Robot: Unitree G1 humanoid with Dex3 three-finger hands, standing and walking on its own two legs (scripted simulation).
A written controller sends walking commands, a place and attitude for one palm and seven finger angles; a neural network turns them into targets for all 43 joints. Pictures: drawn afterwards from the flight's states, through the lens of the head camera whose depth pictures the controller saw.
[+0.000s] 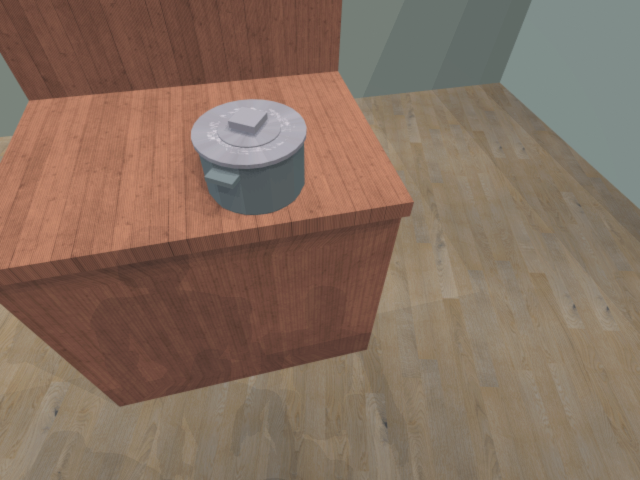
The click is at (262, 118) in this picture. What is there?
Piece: lid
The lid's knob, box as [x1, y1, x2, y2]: [228, 107, 267, 133]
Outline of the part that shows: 241,107 228,120 229,127 254,133 267,118 266,112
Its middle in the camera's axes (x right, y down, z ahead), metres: -0.13 -0.21 +0.67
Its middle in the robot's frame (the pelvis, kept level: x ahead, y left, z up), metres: +0.65 +0.17 +0.10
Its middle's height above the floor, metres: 0.87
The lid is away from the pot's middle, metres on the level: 0.00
